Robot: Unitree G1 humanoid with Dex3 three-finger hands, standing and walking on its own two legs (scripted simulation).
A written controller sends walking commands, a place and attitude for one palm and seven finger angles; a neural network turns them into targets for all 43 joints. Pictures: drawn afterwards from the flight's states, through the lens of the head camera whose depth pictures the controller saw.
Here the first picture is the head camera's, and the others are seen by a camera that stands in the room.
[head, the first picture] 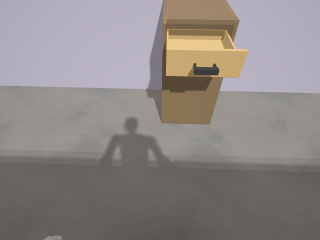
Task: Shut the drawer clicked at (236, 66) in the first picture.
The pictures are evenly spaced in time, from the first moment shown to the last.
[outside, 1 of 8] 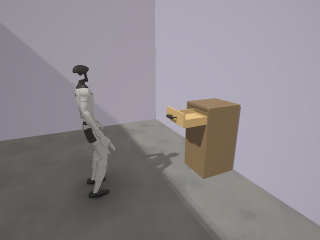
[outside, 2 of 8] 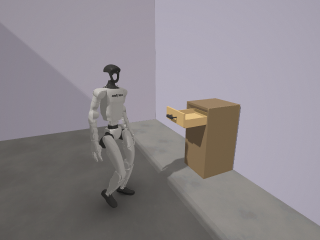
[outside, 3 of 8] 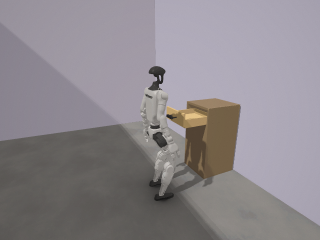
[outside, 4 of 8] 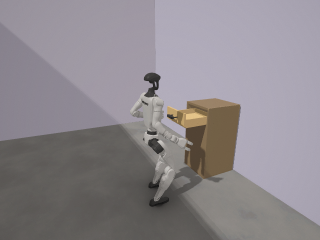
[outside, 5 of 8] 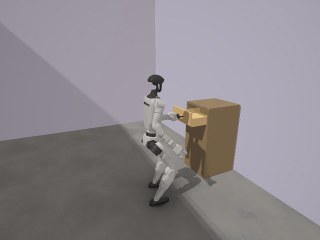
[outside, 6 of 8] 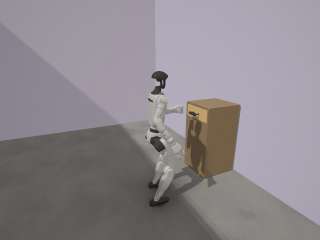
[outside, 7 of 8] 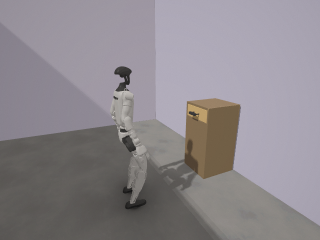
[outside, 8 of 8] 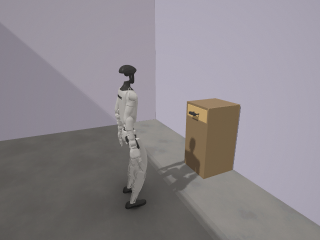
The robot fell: no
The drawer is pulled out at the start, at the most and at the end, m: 0.29 0.29 0.00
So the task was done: yes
